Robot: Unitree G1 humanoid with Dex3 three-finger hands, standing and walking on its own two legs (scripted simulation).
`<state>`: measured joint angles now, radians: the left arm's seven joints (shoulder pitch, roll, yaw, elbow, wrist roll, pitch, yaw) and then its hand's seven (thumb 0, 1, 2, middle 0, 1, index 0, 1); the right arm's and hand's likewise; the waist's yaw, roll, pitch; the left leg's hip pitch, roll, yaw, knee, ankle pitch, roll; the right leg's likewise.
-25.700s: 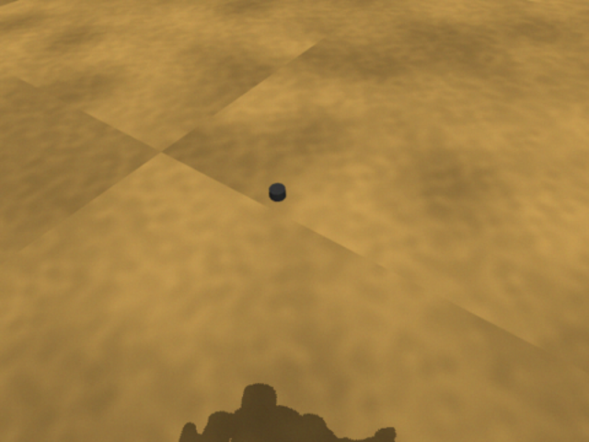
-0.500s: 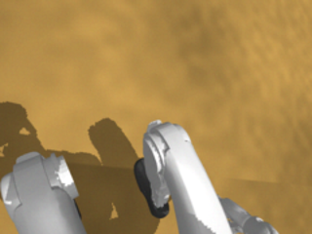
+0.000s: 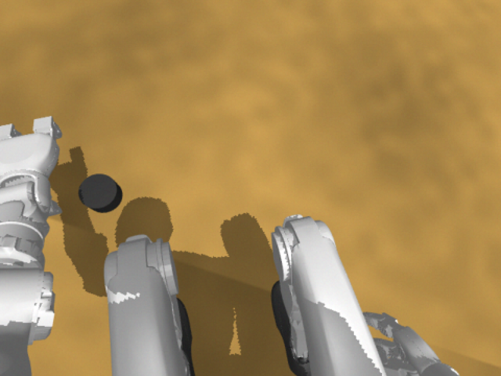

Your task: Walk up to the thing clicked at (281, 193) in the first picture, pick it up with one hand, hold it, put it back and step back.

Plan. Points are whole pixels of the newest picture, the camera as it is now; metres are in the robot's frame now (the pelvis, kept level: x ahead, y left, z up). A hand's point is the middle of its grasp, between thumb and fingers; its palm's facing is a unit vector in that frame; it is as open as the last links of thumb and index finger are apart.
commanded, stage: withdraw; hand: left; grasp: from above
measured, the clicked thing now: (101, 193) +0.46 +0.31 -0.32
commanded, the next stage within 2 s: home in 0.38 s
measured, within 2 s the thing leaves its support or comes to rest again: neither
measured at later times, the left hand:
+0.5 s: hand (74, 178) +0.45 +0.32 -0.19, palm faces -0.36 -0.07 -0.93, open 14.0 cm
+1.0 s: hand (25, 236) +0.32 +0.28 +0.01, palm faces -0.26 -0.64 -0.72, open 8.6 cm
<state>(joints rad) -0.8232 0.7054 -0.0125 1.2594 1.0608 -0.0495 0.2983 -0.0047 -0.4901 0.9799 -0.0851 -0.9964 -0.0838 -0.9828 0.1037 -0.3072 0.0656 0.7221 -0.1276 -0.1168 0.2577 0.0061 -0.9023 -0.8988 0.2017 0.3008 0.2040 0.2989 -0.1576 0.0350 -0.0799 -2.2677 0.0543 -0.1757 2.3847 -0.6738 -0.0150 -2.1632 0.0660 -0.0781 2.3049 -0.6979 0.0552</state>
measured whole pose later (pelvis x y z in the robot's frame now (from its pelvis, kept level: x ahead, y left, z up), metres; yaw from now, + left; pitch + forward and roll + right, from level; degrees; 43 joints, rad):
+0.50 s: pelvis +0.00 +0.00 -0.03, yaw +0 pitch +30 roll -9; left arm -0.92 0.80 0.13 1.39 1.29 -0.25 0.44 0.00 -0.48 0.98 -0.09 -1.00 -0.09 -0.99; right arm 0.16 -0.29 0.12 0.73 -0.18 -0.05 0.13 0.01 -0.90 -0.89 0.20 0.30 0.20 0.30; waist -0.24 -0.05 0.02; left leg -2.37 0.02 -0.20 2.45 -0.63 -0.03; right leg -2.25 0.06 -0.09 2.38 -0.67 0.04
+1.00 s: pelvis +0.00 +0.00 +0.12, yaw +5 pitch +32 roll -5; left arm -0.29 0.48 0.05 0.52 0.54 0.03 0.02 0.00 0.63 0.87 -0.22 -0.37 -0.21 -0.36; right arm 0.12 -0.30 -0.03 0.63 -0.01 -0.03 0.07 0.01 -0.90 -0.90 0.20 0.30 0.20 0.30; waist -0.04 0.03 -0.19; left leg -1.94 0.05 -0.11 2.00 -0.63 -0.02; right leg -1.86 0.03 -0.04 1.95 -0.67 0.03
